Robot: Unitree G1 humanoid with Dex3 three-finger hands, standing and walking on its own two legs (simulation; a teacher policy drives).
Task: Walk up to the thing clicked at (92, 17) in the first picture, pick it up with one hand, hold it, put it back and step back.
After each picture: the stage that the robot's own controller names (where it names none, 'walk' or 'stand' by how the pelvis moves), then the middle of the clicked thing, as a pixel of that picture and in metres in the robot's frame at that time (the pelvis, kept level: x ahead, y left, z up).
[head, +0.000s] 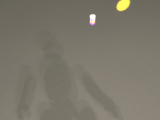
stand; (92, 19) +1.85 -0.20 -0.72
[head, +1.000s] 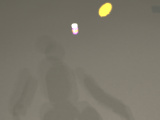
walk; (74, 29) +1.71 +0.13 -0.70
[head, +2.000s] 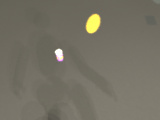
walk; (59, 55) +1.15 +0.27 -0.72
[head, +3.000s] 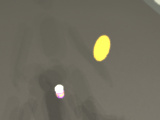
walk; (59, 91) +0.69 +0.21 -0.71
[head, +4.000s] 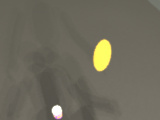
stand; (57, 112) +0.45 +0.18 -0.68
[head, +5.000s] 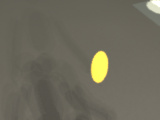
stand; out of the picture +0.42 +0.18 -0.72
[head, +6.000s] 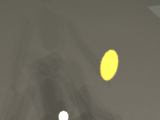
stand; (63, 118) +0.48 +0.12 -0.71
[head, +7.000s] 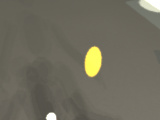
stand; out of the picture +0.47 +0.20 -0.70
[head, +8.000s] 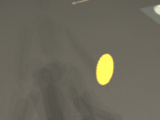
stand; out of the picture +0.45 +0.18 -0.72
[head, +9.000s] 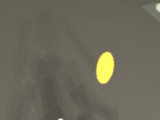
stand; out of the picture +0.42 +0.17 -0.72
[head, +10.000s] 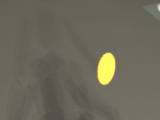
stand; out of the picture +0.42 +0.16 -0.72
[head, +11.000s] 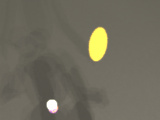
go down; (52, 106) +0.43 +0.18 -0.65
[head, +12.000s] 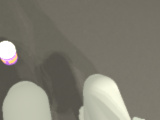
go down; (7, 53) +0.48 +0.24 -0.28
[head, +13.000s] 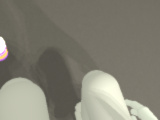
close in; out of the picture +0.47 +0.25 -0.26
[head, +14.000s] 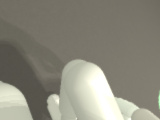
close; out of the picture +0.45 +0.29 -0.22
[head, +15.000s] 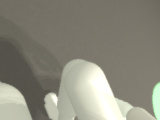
close; out of the picture +0.45 +0.29 -0.23
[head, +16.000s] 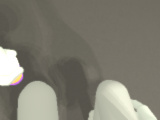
lift; (9, 70) +0.35 +0.25 -0.10
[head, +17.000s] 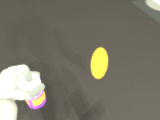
hold; (33, 91) +0.32 +0.17 +0.03
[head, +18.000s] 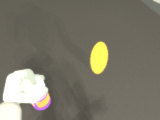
hold; (38, 94) +0.32 +0.16 -0.02
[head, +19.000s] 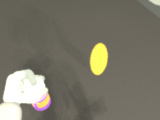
hold; (38, 94) +0.32 +0.17 -0.02
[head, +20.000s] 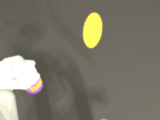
crouch; (30, 79) +0.38 +0.18 -0.07
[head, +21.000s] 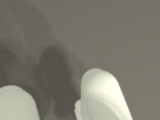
lower; out of the picture +0.50 +0.27 -0.13
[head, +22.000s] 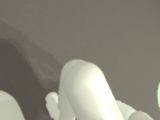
lower; out of the picture +0.60 +0.38 -0.26
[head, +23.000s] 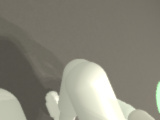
lower; out of the picture +0.60 +0.39 -0.25
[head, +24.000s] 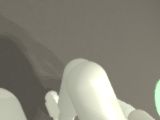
lower; out of the picture +0.59 +0.39 -0.26
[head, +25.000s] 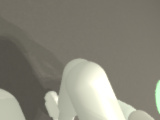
lower; out of the picture +0.60 +0.39 -0.26
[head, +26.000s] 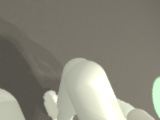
open; out of the picture +0.60 +0.39 -0.26
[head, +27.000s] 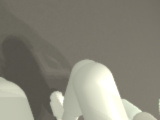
stand; out of the picture +0.60 +0.38 -0.26
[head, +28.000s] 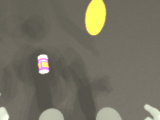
walk; (43, 64) +0.63 +0.23 -0.55
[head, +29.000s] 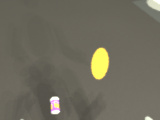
stand; (54, 105) +0.60 +0.20 -0.69
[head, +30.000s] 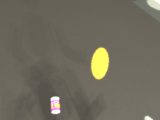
stand; (55, 105) +0.60 +0.21 -0.69
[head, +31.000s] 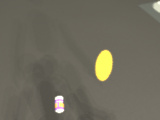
stand; (59, 104) +0.61 +0.19 -0.73
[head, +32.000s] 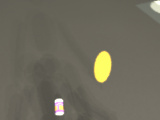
stand; (59, 107) +0.60 +0.20 -0.75
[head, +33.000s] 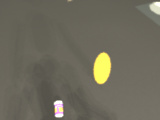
stand; (58, 108) +0.59 +0.20 -0.75
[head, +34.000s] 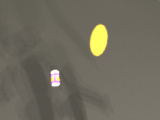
walk; (55, 78) +0.67 +0.14 -0.73
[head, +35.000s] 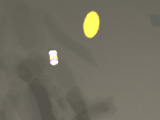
walk; (53, 57) +0.92 +0.25 -0.72
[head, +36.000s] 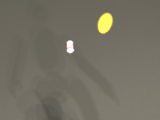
stand; (70, 46) +1.24 +0.17 -0.72
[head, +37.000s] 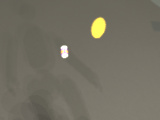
stand; (64, 51) +1.20 +0.17 -0.74
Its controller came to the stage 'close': yes
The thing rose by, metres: 0.69
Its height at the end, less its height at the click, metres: -0.02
